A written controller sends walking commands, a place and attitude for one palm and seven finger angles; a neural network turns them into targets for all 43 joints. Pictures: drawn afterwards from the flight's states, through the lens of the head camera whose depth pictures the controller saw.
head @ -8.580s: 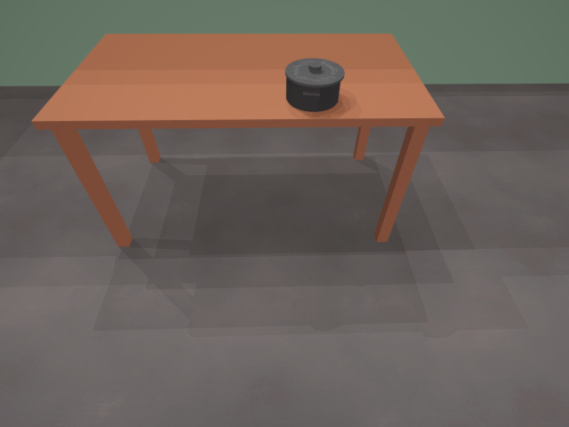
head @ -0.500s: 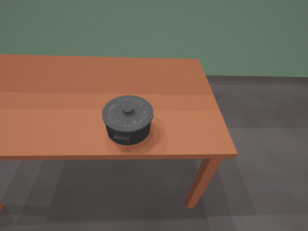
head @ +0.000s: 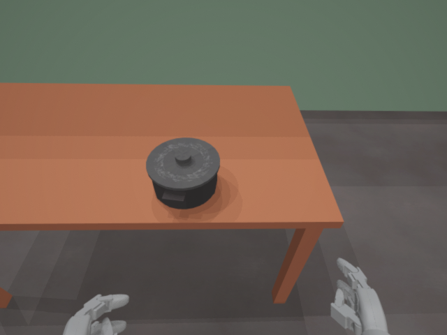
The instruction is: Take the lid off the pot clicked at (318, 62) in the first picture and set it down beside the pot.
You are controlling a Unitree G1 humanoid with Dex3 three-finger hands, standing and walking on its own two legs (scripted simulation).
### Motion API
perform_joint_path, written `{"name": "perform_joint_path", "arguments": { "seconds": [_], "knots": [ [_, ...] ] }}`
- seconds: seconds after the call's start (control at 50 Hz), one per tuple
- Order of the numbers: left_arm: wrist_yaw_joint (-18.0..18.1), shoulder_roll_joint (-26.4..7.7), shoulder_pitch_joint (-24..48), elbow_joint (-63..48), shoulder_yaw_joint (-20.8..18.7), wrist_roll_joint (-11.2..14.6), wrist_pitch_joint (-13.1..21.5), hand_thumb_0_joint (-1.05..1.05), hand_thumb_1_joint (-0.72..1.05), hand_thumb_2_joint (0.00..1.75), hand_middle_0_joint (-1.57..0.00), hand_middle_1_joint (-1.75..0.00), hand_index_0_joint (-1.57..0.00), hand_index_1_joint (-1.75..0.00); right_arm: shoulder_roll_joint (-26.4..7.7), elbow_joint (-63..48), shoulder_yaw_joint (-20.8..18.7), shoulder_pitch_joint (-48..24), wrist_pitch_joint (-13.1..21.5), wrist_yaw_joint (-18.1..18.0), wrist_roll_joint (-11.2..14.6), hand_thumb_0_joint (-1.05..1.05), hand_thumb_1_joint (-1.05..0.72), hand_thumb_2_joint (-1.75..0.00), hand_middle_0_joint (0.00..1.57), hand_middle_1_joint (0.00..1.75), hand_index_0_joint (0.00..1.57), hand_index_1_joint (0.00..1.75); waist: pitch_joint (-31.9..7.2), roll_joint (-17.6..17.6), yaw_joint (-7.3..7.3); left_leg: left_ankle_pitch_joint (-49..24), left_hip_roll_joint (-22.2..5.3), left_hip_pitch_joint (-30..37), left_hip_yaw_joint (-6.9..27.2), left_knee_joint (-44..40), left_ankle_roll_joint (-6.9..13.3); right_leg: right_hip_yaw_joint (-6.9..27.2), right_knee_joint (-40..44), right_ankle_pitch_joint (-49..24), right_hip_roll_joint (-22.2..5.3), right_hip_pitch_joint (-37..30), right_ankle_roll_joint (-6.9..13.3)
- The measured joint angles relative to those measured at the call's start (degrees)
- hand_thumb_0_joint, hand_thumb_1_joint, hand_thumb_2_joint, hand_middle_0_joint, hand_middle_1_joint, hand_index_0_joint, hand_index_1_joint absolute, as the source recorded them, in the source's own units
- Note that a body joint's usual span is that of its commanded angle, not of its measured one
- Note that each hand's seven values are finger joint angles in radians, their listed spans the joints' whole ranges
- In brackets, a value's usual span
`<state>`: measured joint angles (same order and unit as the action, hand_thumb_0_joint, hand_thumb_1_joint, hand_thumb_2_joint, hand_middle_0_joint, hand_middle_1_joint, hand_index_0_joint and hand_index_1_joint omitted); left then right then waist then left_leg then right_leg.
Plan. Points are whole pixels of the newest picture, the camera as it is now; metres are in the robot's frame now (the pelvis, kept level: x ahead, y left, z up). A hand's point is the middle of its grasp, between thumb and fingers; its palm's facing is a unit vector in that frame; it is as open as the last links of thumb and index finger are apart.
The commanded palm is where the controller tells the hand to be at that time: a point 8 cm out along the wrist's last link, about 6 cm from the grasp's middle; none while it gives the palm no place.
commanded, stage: lift the closed hand beside the body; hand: left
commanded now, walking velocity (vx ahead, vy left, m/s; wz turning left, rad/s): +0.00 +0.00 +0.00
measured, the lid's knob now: (183, 156) +0.52 +0.14 +0.01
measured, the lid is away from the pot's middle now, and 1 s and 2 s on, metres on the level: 0.00 0.00 0.00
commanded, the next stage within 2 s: raise the hand higher, near the body in 0.26 s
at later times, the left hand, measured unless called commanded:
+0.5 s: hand (98, 322) +0.15 +0.23 -0.04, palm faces +0.28 -0.88 -0.38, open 3.1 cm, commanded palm +0.11 +0.26 +0.00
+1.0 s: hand (82, 274) +0.19 +0.24 +0.06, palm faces +0.33 -0.86 -0.38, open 3.1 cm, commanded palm +0.15 +0.27 +0.10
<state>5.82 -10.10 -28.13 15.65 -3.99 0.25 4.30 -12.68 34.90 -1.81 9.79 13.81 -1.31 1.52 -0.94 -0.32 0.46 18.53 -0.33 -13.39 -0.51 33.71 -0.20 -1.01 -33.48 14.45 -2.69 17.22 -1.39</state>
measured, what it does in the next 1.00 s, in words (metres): stands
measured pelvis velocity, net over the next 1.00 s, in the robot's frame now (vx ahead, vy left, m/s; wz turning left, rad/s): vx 0.05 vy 0.00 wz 0.02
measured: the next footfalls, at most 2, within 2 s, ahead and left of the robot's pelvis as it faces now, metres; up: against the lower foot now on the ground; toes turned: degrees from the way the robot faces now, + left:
none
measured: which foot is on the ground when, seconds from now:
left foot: down 0.00-1.00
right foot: down 0.00-1.00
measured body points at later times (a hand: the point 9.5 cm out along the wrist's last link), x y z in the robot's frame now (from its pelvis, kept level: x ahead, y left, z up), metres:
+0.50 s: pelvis +0.04 -0.01 +0.00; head +0.05 -0.02 +0.45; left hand +0.14 +0.27 -0.01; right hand +0.21 -0.22 -0.10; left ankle +0.00 +0.12 -0.73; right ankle +0.04 -0.14 -0.73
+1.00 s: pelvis +0.05 +0.00 +0.00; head +0.04 -0.01 +0.45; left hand +0.17 +0.28 +0.08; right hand +0.26 -0.19 -0.06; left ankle +0.00 +0.12 -0.73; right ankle +0.04 -0.14 -0.73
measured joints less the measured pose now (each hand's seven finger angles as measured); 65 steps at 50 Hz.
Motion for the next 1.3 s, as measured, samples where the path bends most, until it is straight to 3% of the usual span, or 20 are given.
{"name": "perform_joint_path", "arguments": {
  "seconds": [0.1, 0.2, 0.36, 0.56, 0.96, 1.26, 1.3],
  "knots": [
    [0.0, -0.2, -2.7, -4.5, -0.6, 0.3, -0.3, 0.01, 0.90, 0.89, -0.84, -1.00, -0.84, -1.00, -0.5, -3.9, 0.2, -1.2, -0.2, -1.2, -0.5, 0.01, -0.91, -0.90, 0.19, 0.30, 0.20, 0.30, 0.3, 0.1, 1.79, 1.0, -0.6, -2.1, 1.5, 1.7, -0.5, -1.5, -0.8, 0.9, 0.5, 1.2, 0.6],
    [0.4, -0.6, -3.5, -6.2, -1.2, 0.3, -1.6, 0.02, 0.90, 0.89, -1.05, -1.23, -1.05, -1.23, 0.3, -3.7, 1.1, -0.7, -1.2, -2.0, -1.0, 0.01, -0.91, -0.90, 0.20, 0.30, 0.20, 0.30, 0.3, 0.6, 2.63, 1.8, -0.6, -3.6, 2.5, 2.8, -0.8, -2.5, -1.8, 2.1, 0.5, 2.3, 0.8],
    [0.7, -1.1, -4.2, -8.3, -2.3, 0.0, -3.3, 0.02, 0.90, 0.89, -1.23, -1.44, -1.24, -1.43, 2.3, 0.2, 2.3, 2.0, -2.9, -2.5, -1.4, 0.01, -0.91, -0.90, 0.20, 0.30, 0.20, 0.30, 0.0, 1.8, 2.18, 3.2, -0.5, -3.4, 2.4, 3.0, -0.8, -2.4, -2.9, 3.9, 0.3, 2.5, 0.7],
    [0.8, -2.1, -8.6, -16.4, -3.2, -0.2, -3.1, 0.02, 0.90, 0.89, -1.28, -1.49, -1.29, -1.49, 2.2, 2.6, 1.0, 3.5, -2.4, -3.0, -1.2, 0.01, -0.91, -0.90, 0.20, 0.30, 0.20, 0.30, -0.4, 2.5, 1.41, 3.8, -0.5, -1.0, 1.4, 1.5, -0.5, -1.5, -2.0, 4.5, 0.3, 0.8, 0.3],
    [0.2, -3.9, -8.9, -30.6, -4.8, -0.1, -1.1, 0.02, 0.90, 0.89, -1.29, -1.50, -1.30, -1.50, 2.6, -0.7, 2.2, 0.7, -1.6, -2.7, -1.5, 0.01, -0.91, -0.90, 0.20, 0.30, 0.20, 0.30, 0.0, 2.8, 3.34, 2.6, -0.4, 4.4, 1.1, -2.7, 0.1, -1.4, 3.1, 2.7, 0.3, -5.0, -0.4],
    [0.3, -6.1, -6.1, -37.7, -8.2, 0.5, 0.7, 0.02, 0.89, 0.89, -1.30, -1.50, -1.30, -1.50, 2.4, 0.7, 3.2, 2.2, -2.1, -1.9, -1.9, 0.01, -0.91, -0.90, 0.20, 0.30, 0.20, 0.30, 1.1, 3.5, 3.43, 1.5, -0.5, 6.5, 0.8, -4.8, 0.1, -1.1, 5.3, 1.5, 0.4, -7.1, -0.4],
    [2.0, -8.5, -5.6, -39.3, -7.4, -11.6, -1.8, 0.02, 0.89, 0.89, -1.30, -1.50, -1.30, -1.50, 1.6, 0.0, 3.5, 2.4, -4.2, -1.3, -2.5, 0.01, -0.91, -0.90, 0.20, 0.30, 0.20, 0.30, 0.0, 3.5, 3.67, 1.6, -0.4, 4.9, 0.7, -4.2, 0.1, -1.0, 4.4, 1.7, 0.4, -5.3, -0.3]
  ]
}}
